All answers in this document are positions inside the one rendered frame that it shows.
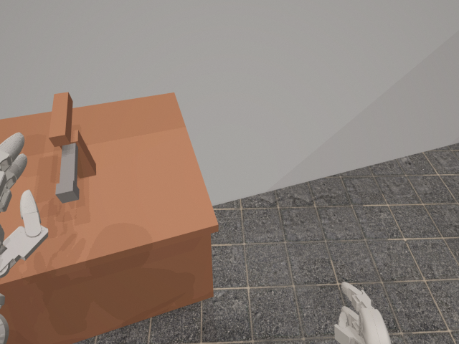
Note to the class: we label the left robot hand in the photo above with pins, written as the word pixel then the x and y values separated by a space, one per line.
pixel 23 241

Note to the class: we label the counter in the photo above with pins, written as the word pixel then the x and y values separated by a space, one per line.
pixel 135 245

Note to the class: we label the tap lever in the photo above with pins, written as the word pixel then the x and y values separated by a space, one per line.
pixel 67 189

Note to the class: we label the right robot hand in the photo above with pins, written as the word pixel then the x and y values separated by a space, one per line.
pixel 366 328

